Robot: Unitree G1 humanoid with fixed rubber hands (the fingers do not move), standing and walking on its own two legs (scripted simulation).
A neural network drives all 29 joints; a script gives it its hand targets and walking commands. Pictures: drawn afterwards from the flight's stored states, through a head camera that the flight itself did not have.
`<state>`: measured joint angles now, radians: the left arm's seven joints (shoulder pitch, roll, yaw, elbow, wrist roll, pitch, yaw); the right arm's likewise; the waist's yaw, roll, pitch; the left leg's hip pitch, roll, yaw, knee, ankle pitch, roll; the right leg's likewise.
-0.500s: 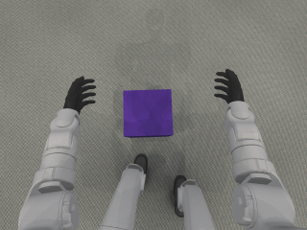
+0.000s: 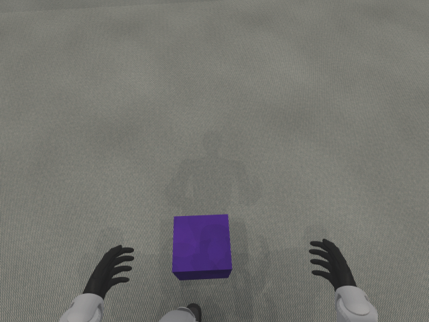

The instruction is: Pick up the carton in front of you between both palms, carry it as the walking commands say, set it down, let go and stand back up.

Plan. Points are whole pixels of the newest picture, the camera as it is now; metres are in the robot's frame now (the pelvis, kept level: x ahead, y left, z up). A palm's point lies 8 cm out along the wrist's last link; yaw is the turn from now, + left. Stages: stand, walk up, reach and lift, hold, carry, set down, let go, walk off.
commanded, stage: let go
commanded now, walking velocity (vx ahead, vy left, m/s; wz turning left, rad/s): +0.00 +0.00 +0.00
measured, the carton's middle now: (202, 248) +0.38 +0.08 -0.64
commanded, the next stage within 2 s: stand in 0.62 s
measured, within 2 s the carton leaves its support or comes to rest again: neither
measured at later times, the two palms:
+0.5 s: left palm (114, 283) +0.18 +0.20 -0.06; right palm (382, 319) +0.17 -0.27 -0.06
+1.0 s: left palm (75, 301) +0.15 +0.28 -0.10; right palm out of the picture +0.16 -0.30 -0.06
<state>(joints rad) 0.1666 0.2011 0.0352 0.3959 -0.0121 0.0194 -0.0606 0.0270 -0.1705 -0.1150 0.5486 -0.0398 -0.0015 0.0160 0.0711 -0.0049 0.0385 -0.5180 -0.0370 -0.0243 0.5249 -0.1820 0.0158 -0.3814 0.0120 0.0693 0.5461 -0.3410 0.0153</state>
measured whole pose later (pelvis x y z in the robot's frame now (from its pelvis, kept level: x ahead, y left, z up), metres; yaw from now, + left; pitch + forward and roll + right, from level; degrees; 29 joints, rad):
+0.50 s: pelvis +0.02 -0.03 +0.01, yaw +0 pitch -3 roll +2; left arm 0.21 0.23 0.04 0.41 0.02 0.16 -0.04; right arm 0.22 -0.21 -0.03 0.49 0.02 0.08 0.03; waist 0.00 -0.04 0.09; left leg -0.17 -0.02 -0.03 0.42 -0.19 -0.02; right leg -0.04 0.02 0.06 0.46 -0.35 -0.03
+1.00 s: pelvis +0.03 +0.00 +0.00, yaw -2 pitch +0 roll +0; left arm 0.25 0.35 0.05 0.68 0.04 0.02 0.01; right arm 0.13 -0.32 -0.04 0.77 -0.04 0.00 -0.02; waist 0.01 -0.07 0.02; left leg -0.27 -0.02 0.00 0.54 -0.27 0.01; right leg -0.11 0.03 0.10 0.48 -0.37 0.01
